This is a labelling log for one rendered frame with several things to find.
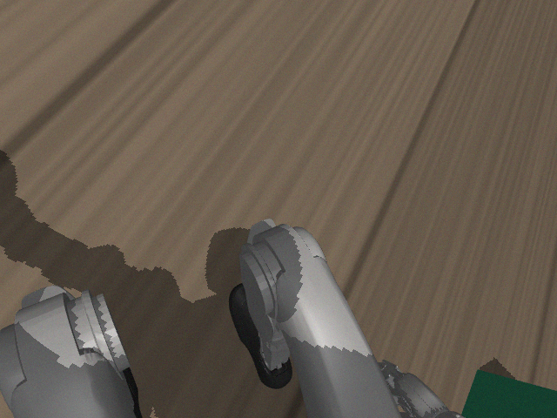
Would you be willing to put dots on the right robot foot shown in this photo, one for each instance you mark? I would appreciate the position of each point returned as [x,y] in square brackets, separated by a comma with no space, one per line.
[248,334]

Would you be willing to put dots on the left robot foot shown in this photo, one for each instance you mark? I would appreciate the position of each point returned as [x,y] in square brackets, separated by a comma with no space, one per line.
[134,391]

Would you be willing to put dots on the right robot hand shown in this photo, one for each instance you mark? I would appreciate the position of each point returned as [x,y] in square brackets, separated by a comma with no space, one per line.
[412,394]

